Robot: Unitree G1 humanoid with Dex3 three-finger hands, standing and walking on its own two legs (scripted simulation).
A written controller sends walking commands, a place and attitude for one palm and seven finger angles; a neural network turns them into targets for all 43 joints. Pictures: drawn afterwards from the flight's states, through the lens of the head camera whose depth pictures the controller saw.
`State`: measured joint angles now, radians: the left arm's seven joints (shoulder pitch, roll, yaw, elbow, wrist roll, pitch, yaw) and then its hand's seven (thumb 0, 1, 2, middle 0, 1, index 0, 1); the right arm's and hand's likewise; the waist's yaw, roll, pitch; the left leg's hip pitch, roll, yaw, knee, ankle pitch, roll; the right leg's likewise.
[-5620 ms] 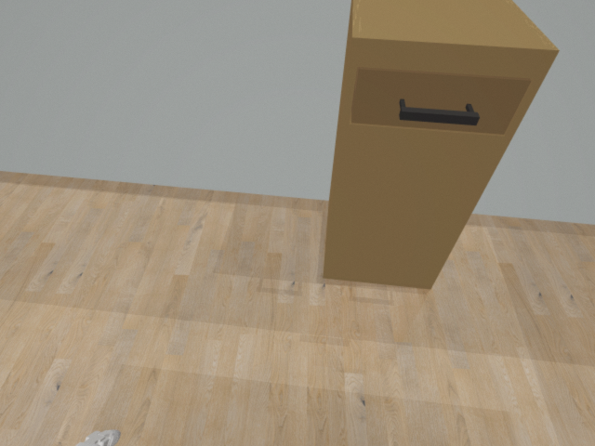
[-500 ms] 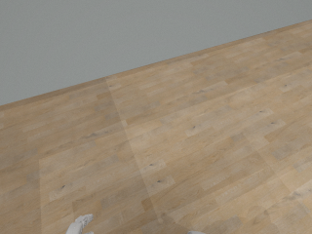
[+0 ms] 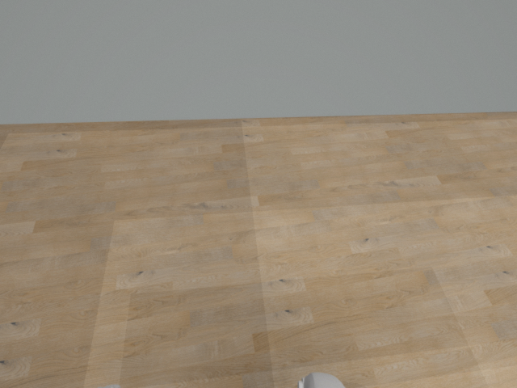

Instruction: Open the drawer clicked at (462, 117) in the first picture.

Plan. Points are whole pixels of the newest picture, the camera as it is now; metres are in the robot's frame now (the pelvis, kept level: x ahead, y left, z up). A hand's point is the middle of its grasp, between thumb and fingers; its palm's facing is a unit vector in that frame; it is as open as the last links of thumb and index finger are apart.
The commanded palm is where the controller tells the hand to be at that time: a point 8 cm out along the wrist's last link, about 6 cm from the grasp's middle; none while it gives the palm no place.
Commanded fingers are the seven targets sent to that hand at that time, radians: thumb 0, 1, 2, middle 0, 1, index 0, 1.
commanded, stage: turn to face it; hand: left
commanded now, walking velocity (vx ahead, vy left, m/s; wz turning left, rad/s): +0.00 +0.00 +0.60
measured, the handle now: out of the picture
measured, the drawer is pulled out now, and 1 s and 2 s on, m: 0.00 0.00 0.00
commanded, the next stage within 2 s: none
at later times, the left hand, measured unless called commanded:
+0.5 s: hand out of the picture -0.03 +0.12 -0.15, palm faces +0.35 -0.90 -0.28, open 7.4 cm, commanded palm none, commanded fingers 0.00 0.90 0.90 -0.20 -0.30 -0.20 -0.30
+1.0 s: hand out of the picture -0.15 +0.18 -0.16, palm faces +0.62 -0.74 -0.27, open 7.4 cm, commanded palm none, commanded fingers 0.00 0.90 0.90 -0.20 -0.30 -0.20 -0.30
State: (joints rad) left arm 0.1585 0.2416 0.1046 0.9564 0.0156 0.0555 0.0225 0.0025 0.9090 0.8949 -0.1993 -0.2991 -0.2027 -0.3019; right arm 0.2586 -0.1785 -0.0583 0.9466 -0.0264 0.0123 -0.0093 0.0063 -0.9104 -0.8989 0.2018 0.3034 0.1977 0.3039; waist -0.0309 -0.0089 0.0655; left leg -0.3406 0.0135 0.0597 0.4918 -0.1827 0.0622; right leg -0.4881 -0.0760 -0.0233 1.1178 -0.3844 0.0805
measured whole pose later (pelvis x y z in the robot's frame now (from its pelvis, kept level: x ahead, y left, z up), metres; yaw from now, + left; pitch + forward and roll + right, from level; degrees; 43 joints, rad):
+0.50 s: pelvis -0.04 -0.08 +0.00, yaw +20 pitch -1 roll +2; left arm 0.23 0.17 0.04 0.91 0.02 0.03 0.03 0.01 0.90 0.89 -0.20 -0.30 -0.21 -0.30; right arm 0.22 -0.28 -0.11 0.92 -0.03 0.09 0.03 0.01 -0.91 -0.90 0.20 0.30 0.19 0.30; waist -0.03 0.03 0.05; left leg -0.54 0.02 0.00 1.14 -0.34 -0.08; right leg -0.20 -0.11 -0.15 0.49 -0.26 -0.01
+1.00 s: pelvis -0.09 -0.05 +0.00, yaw +37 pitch +0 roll -1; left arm 0.17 0.26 0.08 0.91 0.01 0.06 0.01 0.01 0.90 0.89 -0.20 -0.30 -0.20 -0.30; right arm 0.18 -0.20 -0.05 0.90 -0.02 0.03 0.01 0.01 -0.90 -0.90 0.20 0.30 0.20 0.30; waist -0.01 -0.02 0.06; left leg -0.26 -0.03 -0.03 0.48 -0.23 0.03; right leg -0.47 -0.09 -0.02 1.03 -0.40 0.10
